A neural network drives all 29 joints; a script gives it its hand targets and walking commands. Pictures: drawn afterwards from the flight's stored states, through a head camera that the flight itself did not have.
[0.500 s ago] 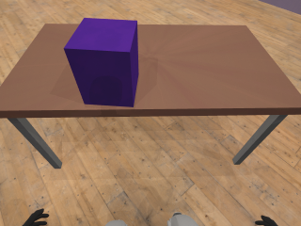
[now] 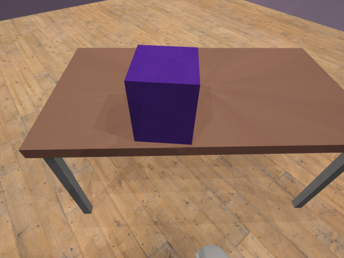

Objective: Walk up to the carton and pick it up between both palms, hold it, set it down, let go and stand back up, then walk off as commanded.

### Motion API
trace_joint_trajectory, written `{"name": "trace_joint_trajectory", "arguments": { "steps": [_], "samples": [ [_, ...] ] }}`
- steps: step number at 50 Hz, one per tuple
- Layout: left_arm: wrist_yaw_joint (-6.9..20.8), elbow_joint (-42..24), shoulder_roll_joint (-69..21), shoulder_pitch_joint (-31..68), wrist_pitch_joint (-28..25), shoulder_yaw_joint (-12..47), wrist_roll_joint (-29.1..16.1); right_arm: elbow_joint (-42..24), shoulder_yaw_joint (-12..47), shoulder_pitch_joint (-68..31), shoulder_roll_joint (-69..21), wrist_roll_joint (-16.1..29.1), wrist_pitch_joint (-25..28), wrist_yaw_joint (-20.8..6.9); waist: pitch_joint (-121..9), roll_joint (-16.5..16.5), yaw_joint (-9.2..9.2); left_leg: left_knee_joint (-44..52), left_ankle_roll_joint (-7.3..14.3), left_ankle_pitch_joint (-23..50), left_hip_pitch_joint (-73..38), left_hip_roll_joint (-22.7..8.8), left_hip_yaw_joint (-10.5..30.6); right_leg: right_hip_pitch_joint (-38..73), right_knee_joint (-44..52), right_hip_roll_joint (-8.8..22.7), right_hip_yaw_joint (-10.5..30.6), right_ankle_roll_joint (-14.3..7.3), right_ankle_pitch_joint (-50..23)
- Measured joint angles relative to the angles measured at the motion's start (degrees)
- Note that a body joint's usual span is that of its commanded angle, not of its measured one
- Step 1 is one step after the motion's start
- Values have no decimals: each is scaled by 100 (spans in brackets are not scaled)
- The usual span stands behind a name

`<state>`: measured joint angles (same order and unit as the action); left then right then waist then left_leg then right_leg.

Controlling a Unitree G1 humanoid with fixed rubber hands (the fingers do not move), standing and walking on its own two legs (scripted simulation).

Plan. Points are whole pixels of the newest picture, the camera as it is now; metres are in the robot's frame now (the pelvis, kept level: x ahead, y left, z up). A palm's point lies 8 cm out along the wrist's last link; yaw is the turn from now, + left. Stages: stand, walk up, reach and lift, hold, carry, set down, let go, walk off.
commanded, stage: walk up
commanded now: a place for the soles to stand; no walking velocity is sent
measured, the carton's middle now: (165, 95) +0.61 +0.03 +0.03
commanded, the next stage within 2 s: none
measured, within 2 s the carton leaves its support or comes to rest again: neither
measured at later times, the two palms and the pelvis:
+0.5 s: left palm (4, 246) +0.18 +0.40 -0.08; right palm out of the picture +0.13 -0.25 -0.10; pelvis +0.09 +0.07 +0.00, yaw -1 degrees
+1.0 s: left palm (27, 209) +0.27 +0.40 -0.10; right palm (274, 247) +0.18 -0.24 -0.10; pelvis +0.14 +0.08 -0.01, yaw -4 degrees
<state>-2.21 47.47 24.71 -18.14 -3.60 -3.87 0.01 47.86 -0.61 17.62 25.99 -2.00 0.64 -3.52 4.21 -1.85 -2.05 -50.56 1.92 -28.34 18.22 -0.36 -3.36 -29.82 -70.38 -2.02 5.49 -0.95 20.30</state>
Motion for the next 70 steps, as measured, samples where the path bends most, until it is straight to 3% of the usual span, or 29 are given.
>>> {"name": "trace_joint_trajectory", "arguments": {
  "steps": [4,10,12,15,18,23,26,27,29,32,35,40,42,45,54,60,70],
  "samples": [
    [0,0,1,203,-1,0,0,-1,0,183,-1,-23,117,25,4,30,-72,227,253,-43,-252,72,-191,-2,687,44,-188,18,-112],
    [0,-1,1,577,-41,0,0,1,-1,302,-1,-32,106,84,22,37,-155,242,360,-300,-384,216,-508,9,2129,203,-418,-38,263],
    [0,-2,2,652,-114,0,0,4,0,310,-3,-3,41,95,36,-28,-199,175,358,-363,-405,195,-516,113,2430,177,-429,-73,-564],
    [0,5,5,641,-205,-2,0,-23,0,286,-26,17,-32,95,48,-50,-113,-904,156,-110,93,215,-164,245,2463,196,-441,0,-495],
    [-19,4,4,498,-142,0,0,-47,-1,166,-22,5,-56,95,45,-58,-34,-1543,148,-117,634,143,260,459,2607,283,-445,-63,-364],
    [-21,4,1,288,-80,0,0,-58,0,18,-10,55,-15,93,34,-101,87,-1233,147,-120,1144,-366,493,597,2519,460,-452,-51,-164],
    [-21,7,-1,280,18,0,0,-60,0,52,8,144,65,92,13,-111,102,-273,129,228,890,-431,490,556,2122,608,-448,-84,235],
    [-21,13,-2,284,92,0,0,-57,0,63,-7,127,103,93,39,-36,104,-342,-3,393,875,-368,419,468,1741,651,-344,-146,633],
    [-21,27,-3,274,282,0,0,-42,0,70,-80,66,127,97,43,107,93,-548,-157,352,831,-281,267,246,898,451,-39,-163,892],
    [-21,23,2,324,312,0,0,-28,-2,87,-111,66,150,177,40,144,57,-494,-172,293,703,-271,241,137,396,84,-38,-123,608],
    [6,23,3,337,303,1,0,-30,0,68,-112,61,268,257,40,193,60,-443,-166,250,652,-253,173,135,497,7,-120,-96,448],
    [59,21,4,328,284,1,0,-29,0,19,-113,23,371,304,37,304,68,-443,-135,131,653,-268,-14,241,1427,132,-147,-93,874],
    [64,22,3,348,262,1,0,-26,-1,4,-113,69,356,320,41,287,65,-442,-134,92,651,-316,-23,290,1738,123,-163,15,283],
    [75,22,2,415,214,1,0,-27,-1,-61,-112,149,330,344,34,229,65,-407,-134,72,652,-406,37,300,1794,36,-217,146,282],
    [93,22,2,921,285,0,0,-27,0,-230,-112,133,434,435,35,233,65,-348,-191,44,580,-422,60,296,1679,18,-239,138,448],
    [124,25,2,989,163,1,0,-27,0,-421,-112,169,311,435,35,206,66,-348,-191,-19,580,-455,118,296,1700,-61,-264,-31,406],
    [167,22,3,971,311,1,0,137,0,-375,-112,25,379,435,35,205,70,-246,-192,106,555,-434,197,317,1741,-48,-332,-9,343]
  ]
}}
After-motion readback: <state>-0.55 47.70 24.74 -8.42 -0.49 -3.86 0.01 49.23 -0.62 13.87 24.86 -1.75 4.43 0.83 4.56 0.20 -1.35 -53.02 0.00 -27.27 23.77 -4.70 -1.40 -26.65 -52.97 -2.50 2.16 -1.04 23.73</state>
